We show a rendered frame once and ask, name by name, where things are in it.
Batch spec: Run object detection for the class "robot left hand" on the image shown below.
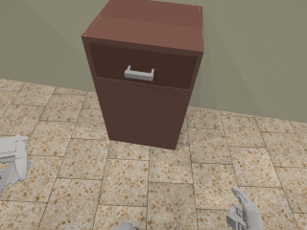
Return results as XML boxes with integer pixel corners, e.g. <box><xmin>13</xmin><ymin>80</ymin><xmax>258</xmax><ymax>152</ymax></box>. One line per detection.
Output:
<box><xmin>0</xmin><ymin>134</ymin><xmax>32</xmax><ymax>195</ymax></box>

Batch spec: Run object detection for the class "drawer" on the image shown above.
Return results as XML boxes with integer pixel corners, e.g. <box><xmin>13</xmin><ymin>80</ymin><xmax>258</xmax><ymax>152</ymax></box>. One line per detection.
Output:
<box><xmin>88</xmin><ymin>42</ymin><xmax>196</xmax><ymax>90</ymax></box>

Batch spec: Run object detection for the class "cabinet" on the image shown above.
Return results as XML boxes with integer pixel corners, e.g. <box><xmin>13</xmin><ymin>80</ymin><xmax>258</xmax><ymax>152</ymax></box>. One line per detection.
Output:
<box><xmin>81</xmin><ymin>0</ymin><xmax>204</xmax><ymax>150</ymax></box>

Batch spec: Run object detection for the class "handle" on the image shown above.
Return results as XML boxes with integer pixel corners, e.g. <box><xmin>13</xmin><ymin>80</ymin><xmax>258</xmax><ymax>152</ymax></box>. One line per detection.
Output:
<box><xmin>124</xmin><ymin>65</ymin><xmax>154</xmax><ymax>81</ymax></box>

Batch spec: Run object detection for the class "robot right hand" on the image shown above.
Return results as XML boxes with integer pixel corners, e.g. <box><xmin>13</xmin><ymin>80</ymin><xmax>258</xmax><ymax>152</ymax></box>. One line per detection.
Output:
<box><xmin>226</xmin><ymin>186</ymin><xmax>265</xmax><ymax>230</ymax></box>

